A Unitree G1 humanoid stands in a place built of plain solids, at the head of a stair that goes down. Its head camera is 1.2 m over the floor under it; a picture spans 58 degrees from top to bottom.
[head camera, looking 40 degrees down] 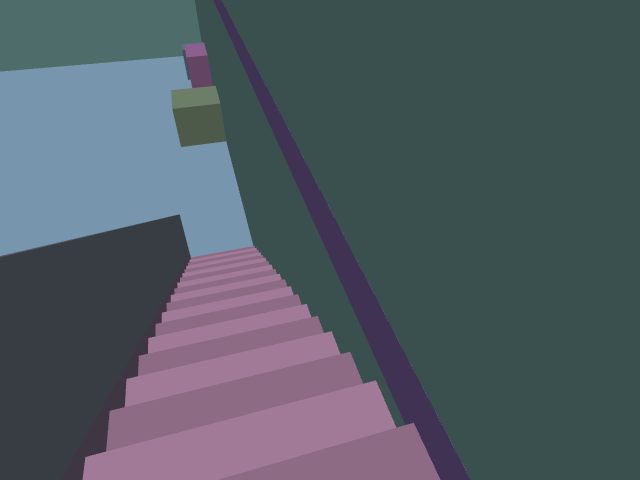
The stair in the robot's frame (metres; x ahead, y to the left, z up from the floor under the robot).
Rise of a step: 0.20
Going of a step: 0.30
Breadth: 1.13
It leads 16 degrees to the left of straight ahead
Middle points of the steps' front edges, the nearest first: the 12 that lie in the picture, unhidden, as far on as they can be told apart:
0.85 0.31 -0.41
1.14 0.39 -0.61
1.43 0.47 -0.82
1.71 0.56 -1.02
2.00 0.64 -1.22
2.29 0.72 -1.43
2.58 0.80 -1.63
2.87 0.89 -1.84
3.15 0.97 -2.04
3.44 1.05 -2.25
3.73 1.14 -2.45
4.02 1.22 -2.66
